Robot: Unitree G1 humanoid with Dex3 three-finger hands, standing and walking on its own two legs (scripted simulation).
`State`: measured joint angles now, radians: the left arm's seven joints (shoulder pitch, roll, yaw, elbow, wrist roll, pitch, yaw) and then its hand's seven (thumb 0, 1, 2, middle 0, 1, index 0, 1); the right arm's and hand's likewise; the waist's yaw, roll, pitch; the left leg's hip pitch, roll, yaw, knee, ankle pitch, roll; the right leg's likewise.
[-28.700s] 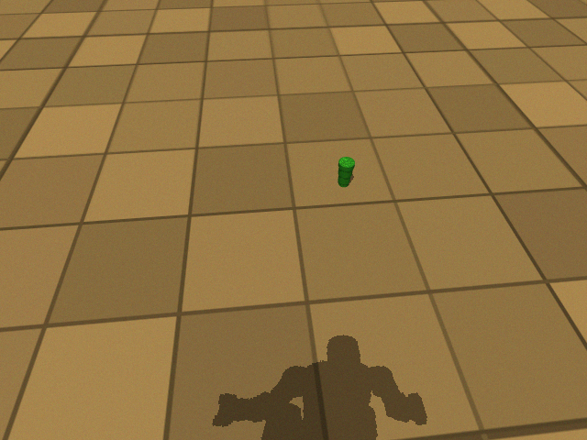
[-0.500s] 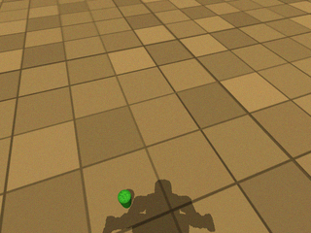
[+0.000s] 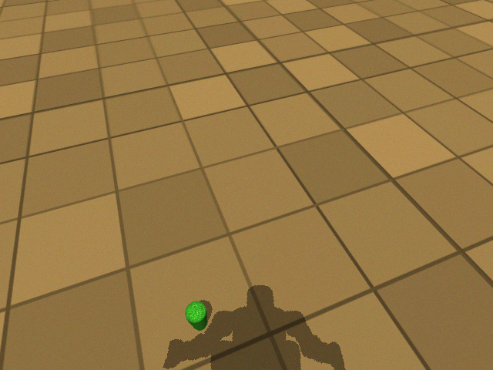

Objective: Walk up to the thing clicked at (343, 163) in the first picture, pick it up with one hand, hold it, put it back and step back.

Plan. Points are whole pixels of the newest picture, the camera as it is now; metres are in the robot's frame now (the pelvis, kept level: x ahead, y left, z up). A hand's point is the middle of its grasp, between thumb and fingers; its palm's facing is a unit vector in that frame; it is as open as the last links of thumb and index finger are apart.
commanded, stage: stand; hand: left
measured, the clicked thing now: (198, 318) +0.41 +0.20 -0.71
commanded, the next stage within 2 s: step back in 1.10 s
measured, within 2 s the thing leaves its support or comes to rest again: neither
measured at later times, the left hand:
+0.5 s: hand out of the picture +0.08 +0.25 -0.16, palm faces -0.02 -0.94 -0.34, open 7.4 cm
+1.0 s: hand out of the picture +0.11 +0.24 -0.15, palm faces -0.01 -0.94 -0.34, open 7.4 cm
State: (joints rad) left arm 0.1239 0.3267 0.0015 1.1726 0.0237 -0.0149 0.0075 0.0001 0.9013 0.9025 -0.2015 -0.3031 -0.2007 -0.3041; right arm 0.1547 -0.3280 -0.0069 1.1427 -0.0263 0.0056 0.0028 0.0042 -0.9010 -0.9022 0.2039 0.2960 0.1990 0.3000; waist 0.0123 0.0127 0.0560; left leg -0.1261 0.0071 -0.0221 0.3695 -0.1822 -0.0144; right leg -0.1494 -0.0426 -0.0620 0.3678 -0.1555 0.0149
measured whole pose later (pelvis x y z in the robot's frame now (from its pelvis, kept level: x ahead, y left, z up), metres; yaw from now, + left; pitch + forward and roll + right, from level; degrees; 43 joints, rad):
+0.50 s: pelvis +0.02 +0.00 +0.00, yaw +0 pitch -2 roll +0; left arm 0.10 0.32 0.00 1.18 0.02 -0.02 0.00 0.00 0.90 0.90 -0.20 -0.30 -0.20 -0.30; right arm 0.12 -0.33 0.00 1.15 -0.02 0.00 0.00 0.00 -0.90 -0.90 0.20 0.30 0.20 0.30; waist 0.01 0.01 0.05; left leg -0.10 0.01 -0.02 0.32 -0.18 -0.02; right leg -0.13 -0.04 -0.06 0.33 -0.16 0.01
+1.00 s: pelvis +0.03 +0.00 +0.00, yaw +0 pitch -2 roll +0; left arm 0.09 0.33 0.01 1.16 0.01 -0.02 0.00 0.00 0.90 0.90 -0.20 -0.30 -0.20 -0.30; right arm 0.10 -0.34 0.00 1.15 -0.02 0.00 0.00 0.00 -0.90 -0.90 0.20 0.30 0.20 0.30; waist 0.01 0.01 0.05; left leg -0.08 0.02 -0.02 0.31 -0.19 -0.02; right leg -0.11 -0.03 -0.06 0.32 -0.17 0.01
